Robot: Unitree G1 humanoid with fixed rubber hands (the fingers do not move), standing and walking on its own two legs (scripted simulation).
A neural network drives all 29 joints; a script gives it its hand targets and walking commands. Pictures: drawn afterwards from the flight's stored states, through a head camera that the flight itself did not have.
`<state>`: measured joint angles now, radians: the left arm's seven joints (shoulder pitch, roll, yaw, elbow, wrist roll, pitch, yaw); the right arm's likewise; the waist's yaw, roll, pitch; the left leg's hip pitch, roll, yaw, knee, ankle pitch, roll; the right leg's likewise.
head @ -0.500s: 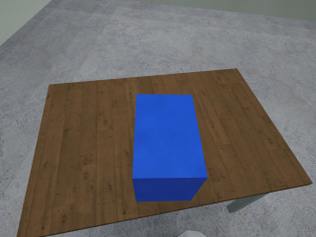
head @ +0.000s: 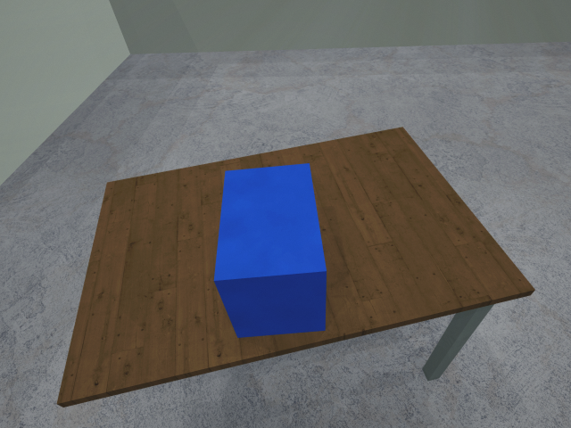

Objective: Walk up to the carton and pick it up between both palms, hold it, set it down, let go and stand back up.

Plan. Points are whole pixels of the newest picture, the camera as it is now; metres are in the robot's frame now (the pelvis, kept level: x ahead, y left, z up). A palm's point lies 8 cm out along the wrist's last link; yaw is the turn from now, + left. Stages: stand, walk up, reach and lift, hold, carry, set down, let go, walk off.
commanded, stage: walk up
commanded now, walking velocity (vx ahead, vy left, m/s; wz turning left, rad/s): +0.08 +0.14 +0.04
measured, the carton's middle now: (274, 249) +0.48 +0.05 -0.08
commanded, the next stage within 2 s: none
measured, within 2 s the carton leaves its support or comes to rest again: neither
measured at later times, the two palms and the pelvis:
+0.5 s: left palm out of the picture -0.08 +0.29 -0.16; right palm out of the picture +0.08 -0.13 -0.13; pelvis -0.01 +0.08 +0.00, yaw +3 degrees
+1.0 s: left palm out of the picture +0.01 +0.30 -0.15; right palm out of the picture -0.04 -0.16 -0.14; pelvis +0.02 +0.07 +0.00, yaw +4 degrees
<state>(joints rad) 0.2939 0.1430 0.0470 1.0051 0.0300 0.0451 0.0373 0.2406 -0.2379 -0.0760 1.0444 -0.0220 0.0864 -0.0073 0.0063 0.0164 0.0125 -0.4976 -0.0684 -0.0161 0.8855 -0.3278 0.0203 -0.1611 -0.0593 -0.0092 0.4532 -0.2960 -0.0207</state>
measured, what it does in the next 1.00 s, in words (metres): steps on the spot: left foot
